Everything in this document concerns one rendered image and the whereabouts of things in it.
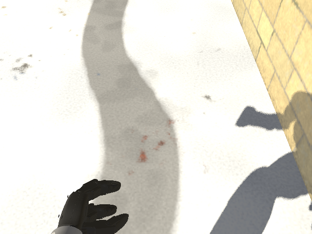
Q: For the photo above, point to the left robot hand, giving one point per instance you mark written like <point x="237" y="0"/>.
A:
<point x="78" y="213"/>

